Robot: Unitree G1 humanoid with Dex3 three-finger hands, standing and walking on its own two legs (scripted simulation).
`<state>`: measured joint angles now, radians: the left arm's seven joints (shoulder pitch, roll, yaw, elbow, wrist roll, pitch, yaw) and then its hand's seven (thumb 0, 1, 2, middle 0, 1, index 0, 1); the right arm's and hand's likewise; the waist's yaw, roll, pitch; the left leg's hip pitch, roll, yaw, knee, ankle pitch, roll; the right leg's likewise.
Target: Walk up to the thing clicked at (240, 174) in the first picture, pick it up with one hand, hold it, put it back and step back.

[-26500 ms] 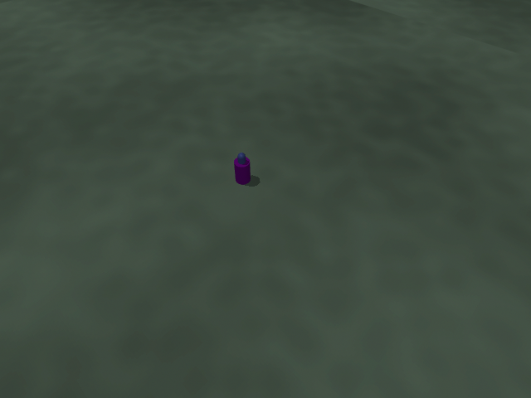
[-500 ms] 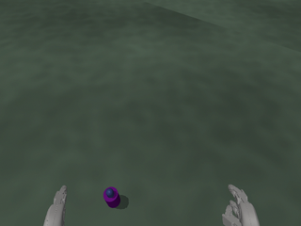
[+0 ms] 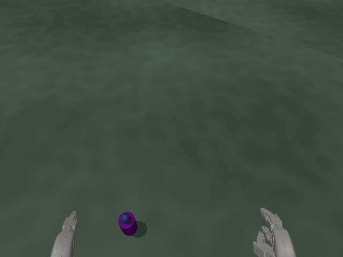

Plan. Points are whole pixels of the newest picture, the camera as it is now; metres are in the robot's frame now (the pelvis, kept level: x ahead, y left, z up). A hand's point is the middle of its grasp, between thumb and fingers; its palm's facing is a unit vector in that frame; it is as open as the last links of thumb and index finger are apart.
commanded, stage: home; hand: left
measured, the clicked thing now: (127, 222) +0.40 +0.22 -0.63
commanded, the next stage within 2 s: stand in 0.66 s
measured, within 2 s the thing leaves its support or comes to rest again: neither
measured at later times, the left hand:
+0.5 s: hand (92, 249) +0.17 +0.18 -0.06, palm faces +0.10 -0.95 -0.29, open 17.6 cm
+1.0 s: hand (93, 249) +0.17 +0.18 -0.06, palm faces +0.11 -0.95 -0.29, open 14.9 cm
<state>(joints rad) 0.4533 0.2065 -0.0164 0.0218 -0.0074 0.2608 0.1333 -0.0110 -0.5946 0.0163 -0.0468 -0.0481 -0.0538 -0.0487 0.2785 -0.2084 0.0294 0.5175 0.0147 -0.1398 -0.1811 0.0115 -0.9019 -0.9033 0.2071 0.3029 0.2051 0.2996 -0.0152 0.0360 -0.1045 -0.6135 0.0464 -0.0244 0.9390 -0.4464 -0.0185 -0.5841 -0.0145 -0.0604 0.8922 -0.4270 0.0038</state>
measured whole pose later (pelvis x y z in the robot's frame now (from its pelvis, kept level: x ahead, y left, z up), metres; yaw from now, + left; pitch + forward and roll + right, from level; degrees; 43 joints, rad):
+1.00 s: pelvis +0.00 +0.00 +0.00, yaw +0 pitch +7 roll -2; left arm 0.46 0.20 -0.02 0.02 0.00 0.25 0.13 -0.01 -0.22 0.39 -0.16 -0.23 -0.17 -0.23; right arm 0.28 -0.21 0.03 0.52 0.01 -0.14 -0.18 0.01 -0.90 -0.90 0.21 0.30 0.21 0.30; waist -0.01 0.03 -0.11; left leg -0.61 0.05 -0.03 0.94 -0.45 -0.02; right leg -0.58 -0.02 -0.06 0.89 -0.44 0.00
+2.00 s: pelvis -0.01 +0.01 +0.06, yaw +0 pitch -4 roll +0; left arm 0.17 0.32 -0.01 1.15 0.03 -0.01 0.01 0.01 0.90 0.90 -0.20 -0.30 -0.21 -0.30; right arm 0.15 -0.32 -0.01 1.13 -0.02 0.00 0.00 0.00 -0.91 -0.90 0.21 0.30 0.20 0.30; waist 0.01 0.02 0.05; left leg -0.14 0.00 0.02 0.36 -0.16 0.00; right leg -0.15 -0.05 -0.03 0.38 -0.17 0.02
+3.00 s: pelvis +0.02 +0.00 +0.06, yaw -2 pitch -3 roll +0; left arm 0.10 0.33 0.00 1.15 0.02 -0.01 0.01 0.01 0.90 0.90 -0.20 -0.30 -0.21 -0.30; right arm 0.11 -0.34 -0.01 1.16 -0.02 0.00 0.00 0.00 -0.91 -0.90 0.21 0.30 0.20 0.30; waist 0.00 0.02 0.04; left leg -0.08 0.03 0.03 0.30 -0.17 -0.02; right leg -0.10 -0.02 -0.02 0.31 -0.17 0.01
